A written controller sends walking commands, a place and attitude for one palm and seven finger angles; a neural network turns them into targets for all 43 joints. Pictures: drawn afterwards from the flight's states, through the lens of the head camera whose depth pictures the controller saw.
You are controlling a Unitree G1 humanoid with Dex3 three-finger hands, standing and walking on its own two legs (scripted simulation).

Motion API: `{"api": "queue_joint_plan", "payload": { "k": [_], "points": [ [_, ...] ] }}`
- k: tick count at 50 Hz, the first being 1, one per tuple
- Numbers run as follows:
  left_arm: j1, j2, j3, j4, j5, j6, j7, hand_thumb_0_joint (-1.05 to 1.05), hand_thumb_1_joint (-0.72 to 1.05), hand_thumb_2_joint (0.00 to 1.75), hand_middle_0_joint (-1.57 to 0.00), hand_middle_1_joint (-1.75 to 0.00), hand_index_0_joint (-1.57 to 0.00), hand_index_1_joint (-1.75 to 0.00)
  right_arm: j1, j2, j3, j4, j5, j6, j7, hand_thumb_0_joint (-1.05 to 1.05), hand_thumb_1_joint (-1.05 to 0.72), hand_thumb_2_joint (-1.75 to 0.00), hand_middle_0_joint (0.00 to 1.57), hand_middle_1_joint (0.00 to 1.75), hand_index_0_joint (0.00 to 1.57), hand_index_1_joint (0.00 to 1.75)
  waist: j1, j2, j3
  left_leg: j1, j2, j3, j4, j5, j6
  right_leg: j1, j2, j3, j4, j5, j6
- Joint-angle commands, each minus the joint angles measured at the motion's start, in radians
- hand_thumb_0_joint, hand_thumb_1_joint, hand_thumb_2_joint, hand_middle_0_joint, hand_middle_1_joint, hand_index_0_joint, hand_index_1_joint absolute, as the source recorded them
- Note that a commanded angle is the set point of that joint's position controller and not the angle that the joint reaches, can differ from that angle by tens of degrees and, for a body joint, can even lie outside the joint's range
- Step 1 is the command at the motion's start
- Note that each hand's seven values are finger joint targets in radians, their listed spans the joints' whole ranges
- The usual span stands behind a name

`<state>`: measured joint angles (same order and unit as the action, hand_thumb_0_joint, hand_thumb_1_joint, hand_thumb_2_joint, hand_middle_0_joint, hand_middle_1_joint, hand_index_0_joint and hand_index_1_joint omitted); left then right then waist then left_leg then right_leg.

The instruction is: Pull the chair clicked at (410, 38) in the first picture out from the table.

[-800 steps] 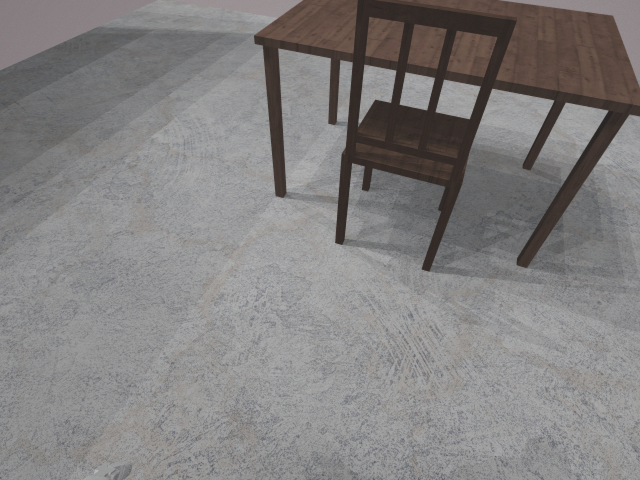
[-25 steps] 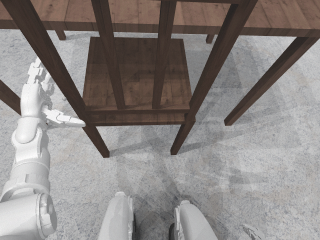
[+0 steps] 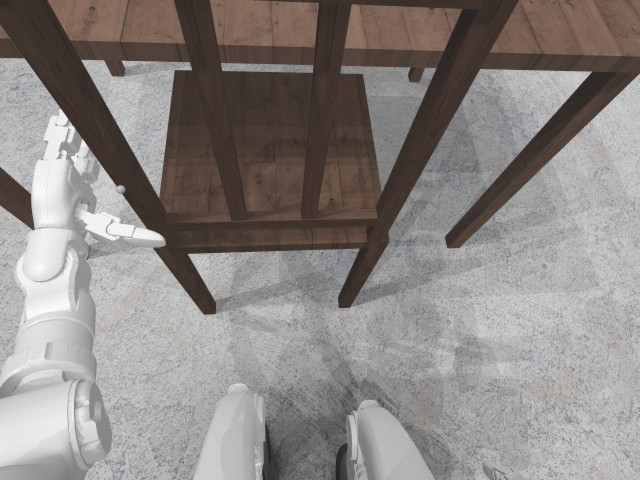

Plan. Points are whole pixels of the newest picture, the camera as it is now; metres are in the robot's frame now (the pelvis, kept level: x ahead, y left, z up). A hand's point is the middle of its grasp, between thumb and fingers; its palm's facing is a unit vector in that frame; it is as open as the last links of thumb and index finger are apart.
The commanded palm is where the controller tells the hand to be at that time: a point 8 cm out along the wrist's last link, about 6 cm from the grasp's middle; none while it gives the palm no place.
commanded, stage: hook a spindle and tug to test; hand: left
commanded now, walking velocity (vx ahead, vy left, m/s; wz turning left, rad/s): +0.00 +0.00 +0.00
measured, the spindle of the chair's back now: (223, 143) +0.49 +0.11 +0.07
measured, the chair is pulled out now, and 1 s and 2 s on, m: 0.00 0.00 0.05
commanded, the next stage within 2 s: step backward, pulling the chair out in 1.56 s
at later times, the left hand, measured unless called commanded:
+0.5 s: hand (128, 192) +0.44 +0.23 +0.03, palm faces +0.06 -1.00 -0.05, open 14.3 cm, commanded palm +0.43 +0.26 +0.03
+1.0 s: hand (138, 188) +0.45 +0.22 +0.02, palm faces +0.07 -1.00 -0.03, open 5.9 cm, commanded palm +0.42 +0.26 +0.03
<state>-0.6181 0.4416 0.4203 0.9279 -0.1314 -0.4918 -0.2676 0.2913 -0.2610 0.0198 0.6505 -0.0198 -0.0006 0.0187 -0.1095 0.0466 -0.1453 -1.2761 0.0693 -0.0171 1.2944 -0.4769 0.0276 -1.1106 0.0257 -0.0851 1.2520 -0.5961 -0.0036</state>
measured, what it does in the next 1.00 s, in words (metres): stands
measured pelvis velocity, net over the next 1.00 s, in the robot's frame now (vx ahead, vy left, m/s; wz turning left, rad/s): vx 0.00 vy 0.00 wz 0.00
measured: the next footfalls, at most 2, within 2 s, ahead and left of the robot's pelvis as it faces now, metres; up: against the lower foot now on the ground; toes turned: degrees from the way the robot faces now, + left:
none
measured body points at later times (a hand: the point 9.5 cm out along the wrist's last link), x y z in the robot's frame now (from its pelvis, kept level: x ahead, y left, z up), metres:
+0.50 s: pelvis +0.00 +0.00 +0.00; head +0.14 +0.03 +0.43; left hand +0.44 +0.28 +0.03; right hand +0.08 -0.26 -0.12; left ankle +0.06 +0.10 -0.62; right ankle +0.00 -0.13 -0.62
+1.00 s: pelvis +0.00 +0.00 +0.00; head +0.15 +0.03 +0.43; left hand +0.44 +0.27 +0.03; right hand +0.06 -0.26 -0.12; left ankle +0.06 +0.10 -0.62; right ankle +0.00 -0.13 -0.62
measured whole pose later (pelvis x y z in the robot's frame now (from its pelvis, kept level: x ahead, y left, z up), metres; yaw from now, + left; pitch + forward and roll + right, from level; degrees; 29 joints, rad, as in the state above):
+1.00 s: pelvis +0.00 +0.00 +0.00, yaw +0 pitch +26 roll -5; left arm -0.61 0.41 0.41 0.92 -0.13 -0.48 -0.24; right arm 0.29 -0.26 0.02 0.64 -0.02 0.01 0.02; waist -0.12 0.05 -0.15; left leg -1.27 0.07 -0.01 1.29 -0.48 0.03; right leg -1.11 0.03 -0.08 1.25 -0.60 0.00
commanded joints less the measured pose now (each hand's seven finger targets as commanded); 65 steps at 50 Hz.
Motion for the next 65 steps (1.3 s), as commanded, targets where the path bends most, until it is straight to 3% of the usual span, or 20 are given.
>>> {"api": "queue_joint_plan", "payload": {
  "k": [1,3,6,7,12,14,16,18,20,23,28,32,33,36,39,43,47,51,59,65],
  "points": [
    [-0.338,0.205,-0.002,-0.141,-0.016,-0.041,-0.017,0.0,-0.5,0.3,-0.06,-0.08,-0.06,-0.08,0.125,-0.184,-0.064,-0.054,0.007,-0.016,-0.013,0.0,-0.9,-0.9,0.2,0.3,0.2,0.3,-0.029,0.096,-0.436,0.552,-0.032,-0.074,-0.124,0.283,0.003,0.001,0.032,0.025,-0.178,0.256,-0.026],
    [-0.359,0.245,0.025,-0.18,-0.016,-0.049,-0.017,0.0,-0.5,0.3,-0.06,-0.08,-0.06,-0.08,0.125,-0.187,-0.066,-0.057,0.005,-0.016,-0.014,0.0,-0.9,-0.9,0.2,0.3,0.2,0.3,-0.019,0.116,-0.47,0.573,-0.031,-0.075,-0.117,0.313,0.002,0.013,0.032,0.03,-0.173,0.276,-0.027],
    [-0.329,0.231,0.021,-0.264,-0.021,-0.072,-0.004,0.0,-0.5,0.3,-0.11,-0.24,-0.11,-0.24,0.121,-0.177,-0.069,-0.073,0.001,-0.022,-0.01,0.0,-0.9,-0.9,0.2,0.3,0.2,0.3,-0.002,0.151,-0.547,0.65,-0.033,-0.077,-0.118,0.4,-0.003,0.039,0.033,0.028,-0.169,0.334,-0.028],
    [-0.327,0.221,0.011,-0.279,-0.021,-0.076,0.002,0.0,-0.5,0.3,-0.13,-0.3,-0.13,-0.3,0.117,-0.176,-0.068,-0.073,0.0,-0.023,-0.007,0.0,-0.9,-0.9,0.2,0.3,0.2,0.3,-0.003,0.164,-0.539,0.663,-0.031,-0.082,-0.121,0.406,-0.007,0.029,0.033,0.024,-0.168,0.331,-0.029],
    [-0.284,0.229,0.039,-0.168,-0.017,-0.054,0.017,0.0,-0.5,0.3,-0.22,-0.57,-0.22,-0.57,0.111,-0.178,-0.064,-0.064,0.003,-0.015,-0.009,0.0,-0.9,-0.9,0.2,0.3,0.2,0.3,-0.015,0.054,-0.451,0.512,-0.037,-0.059,-0.111,0.304,0.006,0.061,0.032,0.035,-0.174,0.299,-0.02],
    [-0.325,0.233,0.034,-0.161,-0.01,-0.049,0.012,0.0,-0.5,0.3,-0.25,-0.68,-0.25,-0.68,0.11,-0.177,-0.062,-0.066,0.003,-0.013,-0.011,0.0,-0.9,-0.9,0.2,0.3,0.2,0.3,-0.018,0.076,-0.441,0.498,-0.037,-0.055,-0.11,0.281,0.006,0.054,0.031,0.038,-0.171,0.282,-0.021],
    [-0.343,0.247,0.033,-0.214,-0.003,-0.061,0.009,0.0,-0.5,0.3,-0.29,-0.79,-0.29,-0.79,0.11,-0.178,-0.061,-0.075,0.002,-0.016,-0.01,0.0,-0.9,-0.9,0.2,0.3,0.2,0.3,-0.004,0.137,-0.487,0.566,-0.035,-0.064,-0.115,0.321,0.0,0.041,0.03,0.032,-0.164,0.29,-0.028],
    [-0.356,0.208,-0.007,-0.26,-0.005,-0.071,0.007,0.0,-0.5,0.3,-0.32,-0.9,-0.32,-0.9,0.106,-0.173,-0.064,-0.077,0.001,-0.019,-0.008,0.0,-0.9,-0.9,0.2,0.3,0.2,0.3,-0.012,0.157,-0.519,0.626,-0.032,-0.073,-0.116,0.35,-0.003,0.024,0.032,0.03,-0.168,0.3,-0.029],
    [-0.342,0.178,-0.028,-0.277,-0.017,-0.075,0.008,0.0,-0.39,0.35,-0.36,-1.01,-0.36,-1.01,0.107,-0.173,-0.066,-0.079,0.001,-0.022,-0.007,0.0,-0.9,-0.9,0.2,0.3,0.2,0.3,-0.019,0.151,-0.526,0.65,-0.032,-0.082,-0.119,0.368,-0.004,0.016,0.035,0.025,-0.169,0.306,-0.03],
    [-0.32,0.183,-0.01,-0.201,-0.022,-0.052,0.012,0.0,-0.22,0.42,-0.41,-1.18,-0.41,-1.18,0.111,-0.177,-0.066,-0.062,0.003,-0.017,-0.01,0.0,-0.9,-0.9,0.2,0.3,0.2,0.3,-0.025,0.082,-0.477,0.576,-0.033,-0.077,-0.118,0.316,0.0,0.026,0.033,0.024,-0.176,0.284,-0.024],
    [-0.33,0.188,-0.007,-0.196,-0.013,-0.041,0.025,0.0,0.06,0.54,-0.5,-1.45,-0.5,-1.45,0.109,-0.175,-0.064,-0.069,0.004,-0.014,-0.01,0.0,-0.9,-0.9,0.2,0.3,0.2,0.3,-0.018,0.085,-0.47,0.567,-0.035,-0.074,-0.126,0.301,0.0,0.029,0.031,0.025,-0.177,0.272,-0.025],
    [-0.364,0.185,-0.015,-0.236,-0.002,-0.067,0.044,0.0,0.28,0.64,-0.5,-1.45,-0.5,-1.45,0.107,-0.17,-0.063,-0.07,-0.001,-0.017,-0.007,0.0,-0.9,-0.9,0.2,0.3,0.2,0.3,-0.016,0.122,-0.492,0.599,-0.035,-0.079,-0.127,0.303,-0.002,0.017,0.032,0.026,-0.176,0.26,-0.027],
    [-0.343,0.213,0.012,-0.223,0.001,-0.071,0.05,0.0,0.34,0.66,-0.5,-1.45,-0.5,-1.45,0.112,-0.174,-0.065,-0.07,-0.002,-0.016,-0.008,0.0,-0.9,-0.9,0.2,0.3,0.2,0.3,-0.009,0.104,-0.499,0.596,-0.031,-0.082,-0.127,0.309,-0.005,0.023,0.033,0.025,-0.171,0.264,-0.028],
    [-0.368,0.184,-0.022,-0.224,0.014,-0.083,0.057,0.0,0.51,0.73,-0.5,-1.45,-0.5,-1.45,0.11,-0.169,-0.062,-0.07,-0.005,-0.018,-0.004,0.0,-0.9,-0.9,0.2,0.3,0.2,0.3,-0.017,0.121,-0.496,0.595,-0.033,-0.081,-0.127,0.301,-0.003,0.014,0.033,0.026,-0.169,0.255,-0.028],
    [-0.362,0.233,0.015,-0.205,0.018,-0.081,0.056,0.0,0.68,0.8,-0.5,-1.45,-0.5,-1.45,0.114,-0.174,-0.063,-0.064,-0.005,-0.012,-0.007,0.0,-0.9,-0.9,0.2,0.3,0.2,0.3,-0.017,0.097,-0.499,0.562,-0.034,-0.069,-0.118,0.292,0.001,0.042,0.032,0.035,-0.17,0.268,-0.026],
    [-0.329,0.23,0.018,-0.208,0.005,-0.069,0.036,0.0,0.9,0.9,-0.5,-1.45,-0.5,-1.45,0.113,-0.174,-0.062,-0.071,-0.001,-0.008,-0.006,0.0,-0.9,-0.9,0.2,0.3,0.2,0.3,-0.008,0.116,-0.504,0.569,-0.035,-0.065,-0.122,0.322,0.0,0.062,0.032,0.034,-0.171,0.298,-0.027],
    [-0.288,0.208,0.018,-0.193,-0.017,-0.05,0.024,0.0,0.9,0.9,-0.5,-1.45,-0.5,-1.45,0.109,-0.173,-0.061,-0.075,0.003,-0.007,-0.006,0.0,-0.9,-0.9,0.2,0.3,0.2,0.3,-0.01,0.093,-0.481,0.545,-0.036,-0.061,-0.124,0.314,0.003,0.066,0.033,0.036,-0.178,0.302,-0.023],
    [-0.212,0.243,0.058,-0.225,-0.016,-0.05,0.027,0.0,0.9,0.9,-0.5,-1.45,-0.5,-1.45,0.111,-0.171,-0.065,-0.086,0.003,-0.005,-0.003,0.0,-0.9,-0.9,0.2,0.3,0.2,0.3,0.013,0.083,-0.503,0.543,-0.038,-0.049,-0.119,0.368,0.005,0.107,0.032,0.041,-0.17,0.364,-0.022],
    [-0.035,0.243,0.084,-0.316,-0.035,-0.042,0.016,0.0,0.9,0.9,-0.5,-1.45,-0.5,-1.45,0.091,-0.161,-0.068,-0.125,0.009,-0.003,0.008,0.0,-0.9,-0.9,0.2,0.3,0.2,0.3,0.048,0.074,-0.505,0.536,-0.04,-0.033,-0.134,0.424,0.002,0.189,0.035,0.045,-0.167,0.448,-0.022],
    [0.056,0.184,0.045,-0.44,-0.051,-0.045,0.032,0.0,0.9,0.9,-0.5,-1.45,-0.5,-1.45,0.08,-0.154,-0.072,-0.147,0.015,-0.017,0.014,0.0,-0.9,-0.9,0.2,0.3,0.2,0.3,0.049,0.104,-0.512,0.598,-0.037,-0.034,-0.15,0.478,-0.003,0.183,0.039,0.039,-0.171,0.471,-0.022]
  ]
}}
